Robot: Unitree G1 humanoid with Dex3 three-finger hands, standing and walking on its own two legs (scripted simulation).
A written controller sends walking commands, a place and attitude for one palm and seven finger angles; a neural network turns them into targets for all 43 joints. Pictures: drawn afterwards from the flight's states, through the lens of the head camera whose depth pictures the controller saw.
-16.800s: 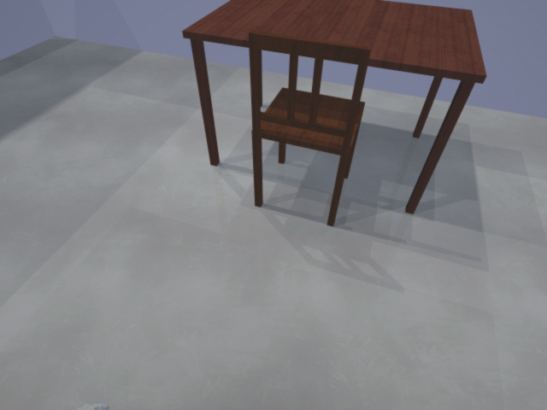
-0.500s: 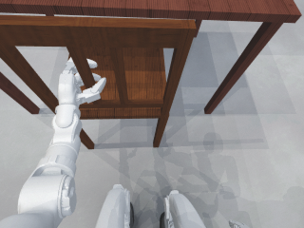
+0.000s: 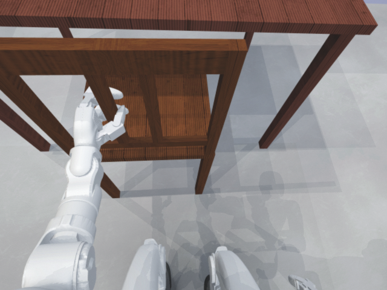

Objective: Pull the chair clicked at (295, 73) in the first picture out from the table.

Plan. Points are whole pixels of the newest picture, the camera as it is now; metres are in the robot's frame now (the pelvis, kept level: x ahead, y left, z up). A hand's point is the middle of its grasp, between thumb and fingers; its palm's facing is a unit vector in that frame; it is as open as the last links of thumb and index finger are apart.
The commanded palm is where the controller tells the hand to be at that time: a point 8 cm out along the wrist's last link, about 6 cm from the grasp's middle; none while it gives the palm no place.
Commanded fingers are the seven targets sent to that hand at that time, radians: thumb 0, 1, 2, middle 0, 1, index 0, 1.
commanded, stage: hook a spindle and tug to test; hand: left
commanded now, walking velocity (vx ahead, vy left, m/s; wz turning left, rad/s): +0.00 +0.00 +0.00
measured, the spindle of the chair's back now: (111, 112) +0.48 +0.17 +0.02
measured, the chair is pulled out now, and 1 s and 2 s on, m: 0.02 0.10 0.16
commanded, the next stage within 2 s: step backward, pulling the chair out in 0.20 s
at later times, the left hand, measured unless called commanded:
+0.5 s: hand (119, 130) +0.42 +0.14 +0.04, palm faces +0.08 -0.99 -0.11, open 5.8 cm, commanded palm +0.40 +0.18 +0.04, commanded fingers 0.00 0.90 0.90 -0.50 -1.45 -0.50 -1.45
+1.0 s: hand (134, 158) +0.36 +0.10 +0.04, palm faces -0.03 -0.99 -0.16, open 5.4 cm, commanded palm +0.35 +0.16 +0.05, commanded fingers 0.00 0.90 0.90 -0.50 -1.45 -0.50 -1.45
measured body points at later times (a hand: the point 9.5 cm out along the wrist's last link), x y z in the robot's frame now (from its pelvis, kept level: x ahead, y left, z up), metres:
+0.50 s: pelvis +0.01 +0.01 +0.07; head +0.12 +0.00 +0.51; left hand +0.41 +0.19 +0.05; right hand +0.10 -0.24 -0.06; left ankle +0.05 +0.09 -0.62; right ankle -0.01 -0.11 -0.62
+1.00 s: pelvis -0.03 +0.00 +0.11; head +0.10 -0.03 +0.54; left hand +0.36 +0.16 +0.06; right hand +0.03 -0.26 -0.04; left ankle +0.05 +0.09 -0.62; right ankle -0.01 -0.11 -0.62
